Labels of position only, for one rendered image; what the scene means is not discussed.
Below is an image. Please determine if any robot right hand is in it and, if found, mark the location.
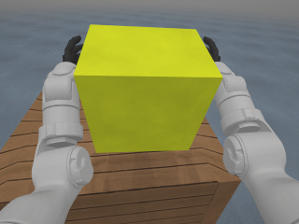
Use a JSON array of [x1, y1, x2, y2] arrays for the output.
[[203, 36, 221, 62]]

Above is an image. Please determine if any left robot forearm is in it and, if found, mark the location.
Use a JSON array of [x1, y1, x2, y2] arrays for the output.
[[32, 62, 84, 184]]

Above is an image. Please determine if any right robot forearm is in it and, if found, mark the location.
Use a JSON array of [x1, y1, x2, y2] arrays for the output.
[[213, 62, 287, 167]]

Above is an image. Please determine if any robot right upper arm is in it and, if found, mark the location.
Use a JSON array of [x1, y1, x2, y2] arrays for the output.
[[222, 131, 299, 224]]

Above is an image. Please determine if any robot left upper arm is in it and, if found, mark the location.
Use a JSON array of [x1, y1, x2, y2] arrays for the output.
[[0, 145, 93, 224]]

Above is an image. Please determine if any carton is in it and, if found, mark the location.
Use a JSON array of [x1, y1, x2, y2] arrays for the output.
[[73, 24, 223, 153]]

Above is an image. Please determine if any pedestal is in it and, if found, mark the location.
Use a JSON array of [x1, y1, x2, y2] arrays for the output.
[[0, 91, 241, 224]]

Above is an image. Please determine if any robot left hand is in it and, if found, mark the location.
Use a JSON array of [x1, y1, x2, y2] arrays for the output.
[[63, 35, 84, 65]]

